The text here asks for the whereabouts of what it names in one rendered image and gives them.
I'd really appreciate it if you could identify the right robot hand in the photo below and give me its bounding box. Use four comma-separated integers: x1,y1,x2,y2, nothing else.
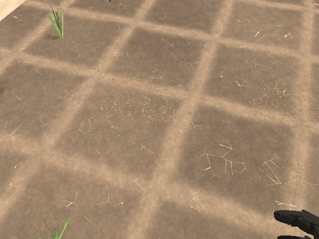
273,209,319,239

